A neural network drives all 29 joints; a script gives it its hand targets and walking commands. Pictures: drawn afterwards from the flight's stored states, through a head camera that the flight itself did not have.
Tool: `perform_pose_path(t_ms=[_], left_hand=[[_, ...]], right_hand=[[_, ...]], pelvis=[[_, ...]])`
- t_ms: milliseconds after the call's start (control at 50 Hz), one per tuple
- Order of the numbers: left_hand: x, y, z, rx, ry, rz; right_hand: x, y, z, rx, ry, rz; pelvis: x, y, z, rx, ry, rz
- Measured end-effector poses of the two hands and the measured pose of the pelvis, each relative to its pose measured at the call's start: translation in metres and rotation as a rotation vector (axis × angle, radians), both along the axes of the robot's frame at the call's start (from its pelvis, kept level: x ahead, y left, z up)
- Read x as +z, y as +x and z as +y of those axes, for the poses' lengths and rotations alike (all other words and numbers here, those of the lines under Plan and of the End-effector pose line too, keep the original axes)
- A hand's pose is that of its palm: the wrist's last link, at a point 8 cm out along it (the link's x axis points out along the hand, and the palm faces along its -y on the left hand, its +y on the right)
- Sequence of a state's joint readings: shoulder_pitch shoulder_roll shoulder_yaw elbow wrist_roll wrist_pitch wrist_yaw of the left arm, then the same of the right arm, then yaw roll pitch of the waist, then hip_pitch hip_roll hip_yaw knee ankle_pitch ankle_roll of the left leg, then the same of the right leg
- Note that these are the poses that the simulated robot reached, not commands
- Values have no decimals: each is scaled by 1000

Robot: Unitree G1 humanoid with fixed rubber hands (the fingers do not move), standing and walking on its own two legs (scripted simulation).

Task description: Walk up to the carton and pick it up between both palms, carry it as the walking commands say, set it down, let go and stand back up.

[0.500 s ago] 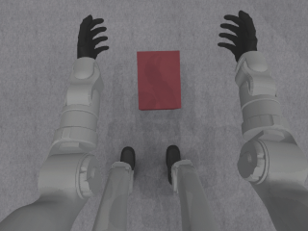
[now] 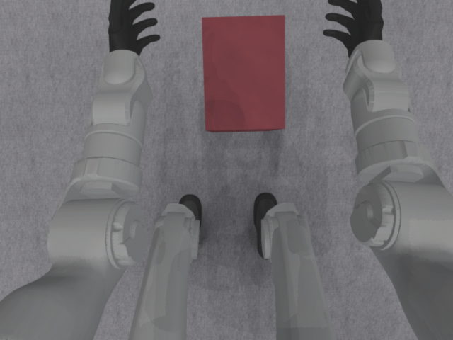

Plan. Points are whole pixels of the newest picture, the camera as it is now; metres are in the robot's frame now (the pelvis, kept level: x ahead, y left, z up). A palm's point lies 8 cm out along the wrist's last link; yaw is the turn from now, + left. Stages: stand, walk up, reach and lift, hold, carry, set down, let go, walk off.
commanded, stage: reach and lift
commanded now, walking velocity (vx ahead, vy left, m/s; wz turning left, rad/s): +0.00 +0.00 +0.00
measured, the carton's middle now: (241, 84) +0.53 -0.04 -0.44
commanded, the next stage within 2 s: none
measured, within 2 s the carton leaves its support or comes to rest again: neither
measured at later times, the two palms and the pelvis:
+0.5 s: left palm (158, 74) +0.53 +0.13 -0.29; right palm (325, 67) +0.53 -0.20 -0.30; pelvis -0.03 +0.00 -0.12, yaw +1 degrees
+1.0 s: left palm (165, 79) +0.53 +0.14 -0.37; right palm (311, 74) +0.54 -0.19 -0.38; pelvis -0.03 +0.00 -0.20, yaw +1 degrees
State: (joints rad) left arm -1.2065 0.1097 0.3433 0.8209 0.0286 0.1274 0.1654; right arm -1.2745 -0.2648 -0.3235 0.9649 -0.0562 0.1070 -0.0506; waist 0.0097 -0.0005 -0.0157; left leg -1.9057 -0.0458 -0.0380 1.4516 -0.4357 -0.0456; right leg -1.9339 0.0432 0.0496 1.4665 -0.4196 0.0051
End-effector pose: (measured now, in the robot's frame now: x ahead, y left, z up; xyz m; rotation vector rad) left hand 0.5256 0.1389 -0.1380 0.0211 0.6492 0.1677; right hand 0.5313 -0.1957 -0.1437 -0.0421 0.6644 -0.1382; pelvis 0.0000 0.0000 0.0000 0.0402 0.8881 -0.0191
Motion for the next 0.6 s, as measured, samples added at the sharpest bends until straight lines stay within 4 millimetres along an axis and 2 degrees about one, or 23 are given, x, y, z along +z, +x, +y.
perform_pose_path(t_ms=[340, 500, 600], left_hand=[[-102, 1, -6, -17, 5, 18], [-154, 0, -5, -28, 8, 33], [-193, -1, -6, -37, 2, 42]], right_hand=[[-101, 4, -4, 1, -6, 12], [-155, 1, -1, 18, -5, 23], [-194, 0, 2, 31, 0, 21]], pelvis=[[-89, -15, -1, 0, 16, -51], [-121, -27, -4, -2, 22, -178], [-141, -36, -4, -8, 22, -282]])
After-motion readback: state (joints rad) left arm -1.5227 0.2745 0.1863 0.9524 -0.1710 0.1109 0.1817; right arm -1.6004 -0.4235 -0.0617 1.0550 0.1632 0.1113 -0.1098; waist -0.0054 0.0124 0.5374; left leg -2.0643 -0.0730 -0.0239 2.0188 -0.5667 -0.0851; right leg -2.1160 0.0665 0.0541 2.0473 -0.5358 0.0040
